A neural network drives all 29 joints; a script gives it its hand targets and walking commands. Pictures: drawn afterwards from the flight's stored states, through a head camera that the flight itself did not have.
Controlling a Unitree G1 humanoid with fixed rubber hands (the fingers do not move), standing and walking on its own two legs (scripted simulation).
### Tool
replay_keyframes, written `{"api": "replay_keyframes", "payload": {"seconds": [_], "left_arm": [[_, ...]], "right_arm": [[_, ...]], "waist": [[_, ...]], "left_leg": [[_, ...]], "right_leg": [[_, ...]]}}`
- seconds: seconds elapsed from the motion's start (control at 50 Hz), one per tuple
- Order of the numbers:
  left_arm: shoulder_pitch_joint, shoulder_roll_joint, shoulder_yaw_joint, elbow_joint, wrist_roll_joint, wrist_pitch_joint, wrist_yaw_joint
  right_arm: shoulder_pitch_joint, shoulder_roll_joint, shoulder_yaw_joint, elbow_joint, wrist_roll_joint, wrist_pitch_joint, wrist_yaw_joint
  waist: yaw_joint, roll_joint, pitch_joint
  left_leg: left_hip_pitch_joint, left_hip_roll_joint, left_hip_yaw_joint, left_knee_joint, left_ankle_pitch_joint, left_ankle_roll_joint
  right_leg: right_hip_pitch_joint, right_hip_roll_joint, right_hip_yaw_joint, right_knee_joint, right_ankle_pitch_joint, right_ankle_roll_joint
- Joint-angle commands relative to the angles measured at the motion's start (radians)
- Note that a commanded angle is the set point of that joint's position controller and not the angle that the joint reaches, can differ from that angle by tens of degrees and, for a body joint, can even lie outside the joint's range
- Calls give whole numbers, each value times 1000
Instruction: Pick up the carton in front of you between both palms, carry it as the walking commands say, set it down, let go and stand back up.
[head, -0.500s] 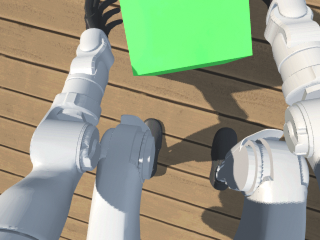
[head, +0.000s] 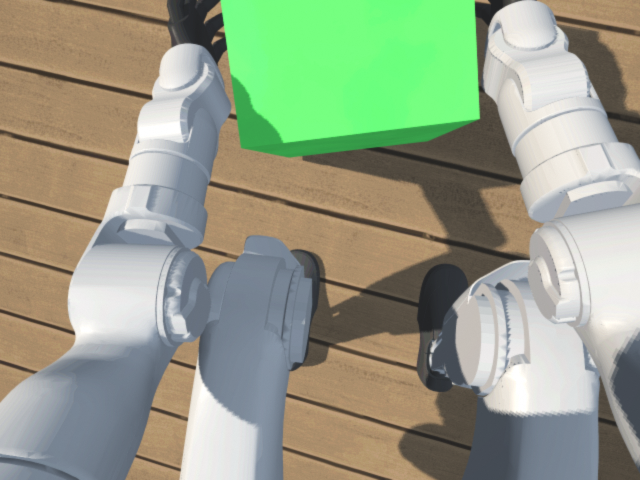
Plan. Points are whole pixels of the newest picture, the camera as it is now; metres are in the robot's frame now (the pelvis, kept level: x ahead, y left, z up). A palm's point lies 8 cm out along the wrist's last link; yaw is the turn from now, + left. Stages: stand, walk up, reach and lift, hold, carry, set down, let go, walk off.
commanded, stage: reach and lift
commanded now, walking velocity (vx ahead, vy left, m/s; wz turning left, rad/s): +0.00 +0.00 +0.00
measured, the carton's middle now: (348, 55) +0.53 +0.05 -0.22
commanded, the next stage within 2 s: none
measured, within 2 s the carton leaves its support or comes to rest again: neither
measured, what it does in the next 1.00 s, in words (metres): rises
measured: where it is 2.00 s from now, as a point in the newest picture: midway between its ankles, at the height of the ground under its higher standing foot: (362, 339)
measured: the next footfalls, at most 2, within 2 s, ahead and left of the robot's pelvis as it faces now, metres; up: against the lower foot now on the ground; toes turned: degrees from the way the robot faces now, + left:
none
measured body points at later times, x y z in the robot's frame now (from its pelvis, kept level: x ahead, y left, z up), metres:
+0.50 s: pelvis +0.00 +0.00 +0.12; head +0.26 -0.01 +0.49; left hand +0.49 +0.18 +0.05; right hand +0.52 -0.12 +0.05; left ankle +0.12 +0.13 -0.33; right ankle +0.12 -0.11 -0.33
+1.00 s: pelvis +0.05 +0.00 +0.25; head +0.20 -0.01 +0.67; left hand +0.46 +0.17 +0.21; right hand +0.47 -0.14 +0.20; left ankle +0.12 +0.13 -0.33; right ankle +0.12 -0.11 -0.33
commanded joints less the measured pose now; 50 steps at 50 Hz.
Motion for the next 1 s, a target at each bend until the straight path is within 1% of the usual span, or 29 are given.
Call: {"api": "replay_keyframes", "payload": {"seconds": [0.0,0.02,0.04,0.08,0.12,0.18,0.22,0.26,0.3,0.4,0.46,0.5,0.58,0.66,0.72,0.82,0.98], "left_arm": [[-667,-1057,-385,-420,-54,21,-322],[-682,-1056,-404,-465,-43,29,-319],[-659,-1080,-410,-494,-24,52,-322],[-636,-1108,-417,-527,13,91,-331],[-605,-1122,-393,-521,60,120,-342],[-492,-1151,-302,-384,166,164,-360],[-448,-1148,-233,-310,233,184,-370],[-429,-1152,-184,-276,277,194,-380],[-421,-1159,-157,-263,301,200,-390],[-407,-1188,-168,-272,303,210,-411],[-382,-1228,-218,-296,281,217,-421],[-357,-1254,-257,-318,265,223,-426],[-293,-1286,-330,-362,236,232,-432],[-211,-1296,-378,-391,223,235,-428],[-149,-1301,-394,-391,223,235,-424],[-60,-1312,-399,-372,231,231,-425],[70,-1335,-396,-346,257,217,-428]], "right_arm": [[-545,1112,255,-433,59,3,254],[-514,1161,255,-462,57,18,249],[-506,1183,266,-484,36,37,252],[-435,1242,242,-474,3,81,265],[-364,1290,204,-437,-28,116,274],[-294,1306,112,-328,-111,155,298],[-269,1295,44,-259,-160,171,312],[-261,1282,-9,-229,-199,177,320],[-258,1278,-43,-221,-224,180,323],[-231,1288,-67,-239,-253,182,317],[-191,1311,-47,-267,-256,185,315],[-166,1332,-17,-298,-248,189,316],[-123,1385,73,-378,-209,201,324],[-74,1427,156,-441,-166,211,330],[-26,1444,190,-461,-152,213,330],[67,1453,191,-456,-162,209,326],[213,1449,157,-443,-206,191,320]], "waist": [[-5,-149,-1687],[-11,-144,-1727],[11,-134,-1730],[13,-132,-1682],[16,-128,-1603],[34,-129,-1367],[40,-135,-1263],[38,-130,-1239],[28,-125,-1257],[-6,-101,-1340],[-29,-72,-1398],[-39,-56,-1437],[-35,-49,-1497],[-20,-70,-1495],[-13,-87,-1451],[-21,-93,-1344],[-45,-55,-1196]], "left_leg": [[692,-109,123,-161,461,6],[754,-115,120,-163,448,14],[727,-116,133,-199,414,2],[679,-122,130,-242,375,5],[647,-126,135,-272,292,12],[584,-119,121,-355,152,24],[557,-114,115,-405,84,32],[558,-112,112,-446,57,35],[587,-112,109,-479,59,36],[678,-117,102,-550,94,30],[731,-123,102,-589,128,22],[774,-126,100,-614,156,18],[866,-130,96,-659,221,15],[949,-132,86,-708,260,18],[997,-132,75,-752,262,22],[1071,-131,56,-839,241,29],[1223,-122,24,-1000,237,35]], "right_leg": [[941,138,-64,-164,457,1],[879,146,-79,-179,396,-3],[915,149,-70,-205,376,2],[919,154,-74,-226,375,5],[841,162,-77,-269,281,4],[697,164,-69,-354,129,3],[644,166,-66,-409,52,2],[642,168,-64,-453,26,1],[659,171,-63,-490,28,2],[748,175,-61,-570,59,4],[828,176,-60,-608,102,3],[879,175,-59,-630,135,3],[976,175,-55,-674,198,11],[1053,176,-49,-726,231,24],[1102,176,-40,-775,231,30],[1183,173,-21,-867,217,30],[1336,160,13,-1025,231,18]]}}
